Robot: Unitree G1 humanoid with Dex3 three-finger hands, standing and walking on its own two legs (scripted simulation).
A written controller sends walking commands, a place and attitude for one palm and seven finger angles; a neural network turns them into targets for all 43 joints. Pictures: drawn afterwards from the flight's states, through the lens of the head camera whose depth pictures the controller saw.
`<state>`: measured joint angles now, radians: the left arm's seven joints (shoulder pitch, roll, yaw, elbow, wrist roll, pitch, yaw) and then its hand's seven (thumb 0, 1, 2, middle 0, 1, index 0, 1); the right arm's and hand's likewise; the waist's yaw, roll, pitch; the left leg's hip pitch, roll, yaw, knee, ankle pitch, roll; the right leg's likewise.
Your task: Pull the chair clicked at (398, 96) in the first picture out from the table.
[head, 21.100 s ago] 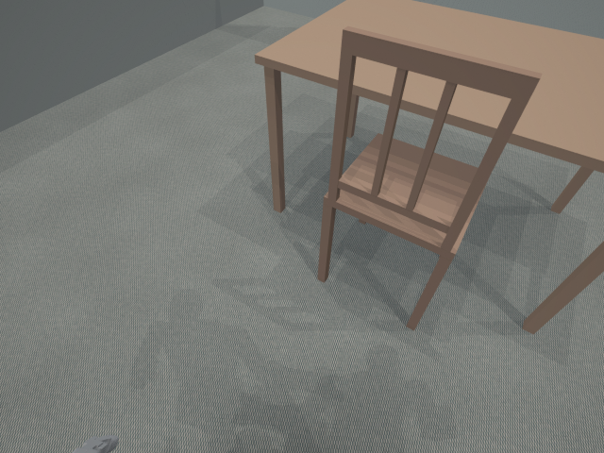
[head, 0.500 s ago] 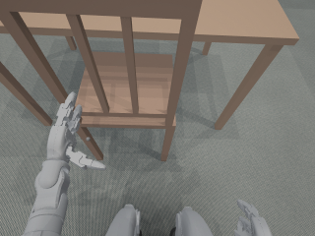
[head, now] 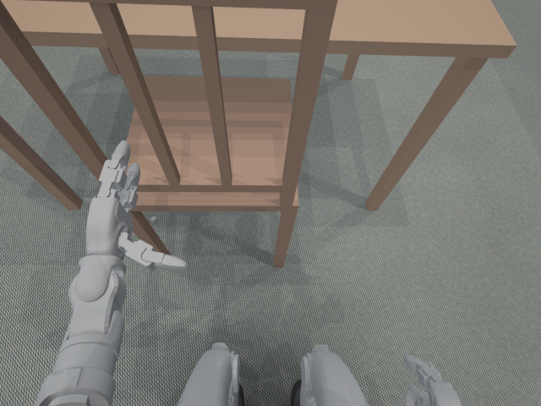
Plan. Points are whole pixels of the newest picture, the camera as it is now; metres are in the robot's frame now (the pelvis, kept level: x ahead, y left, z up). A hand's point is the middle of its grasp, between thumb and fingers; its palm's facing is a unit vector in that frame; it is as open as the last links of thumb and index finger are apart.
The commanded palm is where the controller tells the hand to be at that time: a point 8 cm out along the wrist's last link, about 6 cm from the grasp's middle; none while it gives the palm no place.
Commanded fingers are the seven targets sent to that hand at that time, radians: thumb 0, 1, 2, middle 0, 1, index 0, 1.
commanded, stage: aim the fingers beside a spindle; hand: left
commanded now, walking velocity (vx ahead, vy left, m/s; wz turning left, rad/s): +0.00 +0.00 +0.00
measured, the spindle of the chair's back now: (149, 118) +0.52 +0.20 +0.07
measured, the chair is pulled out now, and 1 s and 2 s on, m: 0.00 0.00 0.00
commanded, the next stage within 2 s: push the fingers through the gap in 0.36 s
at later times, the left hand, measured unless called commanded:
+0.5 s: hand (152, 222) +0.36 +0.18 +0.02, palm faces +0.03 -1.00 -0.03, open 16.9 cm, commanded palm +0.35 +0.22 +0.02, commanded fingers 0.00 -0.50 0.30 -0.06 -0.08 -0.06 -0.08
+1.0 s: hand (161, 193) +0.41 +0.17 +0.02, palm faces +0.03 -1.00 -0.04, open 16.9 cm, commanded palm +0.39 +0.22 +0.02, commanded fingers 0.00 -0.50 0.30 -0.06 -0.08 -0.06 -0.08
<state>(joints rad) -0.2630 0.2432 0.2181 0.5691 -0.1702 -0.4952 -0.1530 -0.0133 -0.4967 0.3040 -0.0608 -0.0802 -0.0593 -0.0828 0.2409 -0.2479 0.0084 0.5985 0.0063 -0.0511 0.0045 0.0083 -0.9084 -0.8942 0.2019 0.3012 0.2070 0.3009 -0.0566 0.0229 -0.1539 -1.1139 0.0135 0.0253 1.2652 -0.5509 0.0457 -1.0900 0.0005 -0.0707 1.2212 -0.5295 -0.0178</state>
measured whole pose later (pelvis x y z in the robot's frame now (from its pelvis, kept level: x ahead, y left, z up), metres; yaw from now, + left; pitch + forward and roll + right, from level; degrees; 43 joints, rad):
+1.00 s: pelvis +0.00 +0.00 +0.00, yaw +0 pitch +24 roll -3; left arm -0.44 0.28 0.24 0.75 -0.15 -0.52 -0.15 -0.01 -0.50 0.30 -0.06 -0.08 -0.06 -0.08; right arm 0.26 -0.26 0.00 0.63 0.00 -0.03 0.01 0.01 -0.91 -0.89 0.20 0.30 0.21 0.30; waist -0.08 0.03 -0.16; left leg -1.14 0.02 0.02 1.27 -0.55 0.04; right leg -1.11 0.00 -0.08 1.22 -0.53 -0.02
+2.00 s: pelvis +0.00 +0.01 -0.01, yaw -1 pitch +27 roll -4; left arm -0.74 0.36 0.35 1.05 -0.07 -0.55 -0.12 -0.01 -0.50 0.30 -0.06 -0.08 -0.06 -0.08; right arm 0.31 -0.25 0.02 0.64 -0.03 0.08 0.03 0.00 -0.91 -0.89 0.20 0.30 0.21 0.30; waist -0.14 0.03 -0.15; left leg -1.21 0.02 0.02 1.29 -0.55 0.05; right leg -1.17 0.01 -0.07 1.22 -0.52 -0.01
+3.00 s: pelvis +0.01 +0.00 -0.01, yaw -1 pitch +27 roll -4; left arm -0.71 0.36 0.34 1.01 -0.10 -0.54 -0.11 0.00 0.54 0.75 -0.46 -1.38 -0.44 -1.42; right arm 0.30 -0.25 0.01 0.63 -0.03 0.09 0.04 0.00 -0.91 -0.89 0.20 0.30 0.21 0.30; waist -0.14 0.03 -0.16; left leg -1.20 0.03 0.02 1.29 -0.56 0.05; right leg -1.16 0.02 -0.07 1.22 -0.52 -0.01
